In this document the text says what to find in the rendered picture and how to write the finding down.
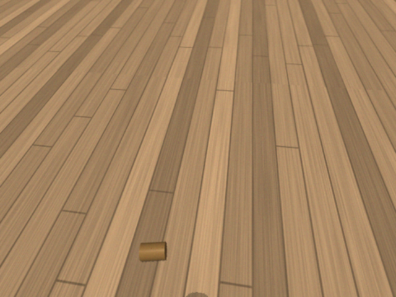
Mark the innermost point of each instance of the can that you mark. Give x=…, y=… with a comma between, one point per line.
x=152, y=251

